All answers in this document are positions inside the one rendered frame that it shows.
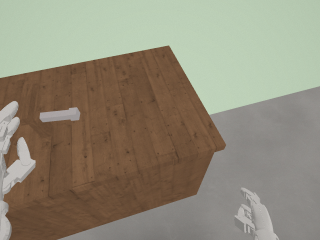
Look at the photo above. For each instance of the robot left forearm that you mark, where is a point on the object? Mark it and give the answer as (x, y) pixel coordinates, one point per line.
(5, 225)

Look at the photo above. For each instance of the tap lever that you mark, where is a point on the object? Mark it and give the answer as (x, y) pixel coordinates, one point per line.
(72, 114)

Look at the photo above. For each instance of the counter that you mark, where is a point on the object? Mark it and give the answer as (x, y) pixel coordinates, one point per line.
(143, 140)

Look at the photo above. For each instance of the right robot hand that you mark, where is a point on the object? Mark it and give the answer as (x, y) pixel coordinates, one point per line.
(257, 218)

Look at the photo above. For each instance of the robot right forearm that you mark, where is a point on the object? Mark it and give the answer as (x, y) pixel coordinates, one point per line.
(264, 234)

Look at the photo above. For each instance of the left robot hand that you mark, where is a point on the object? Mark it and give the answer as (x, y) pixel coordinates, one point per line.
(22, 167)

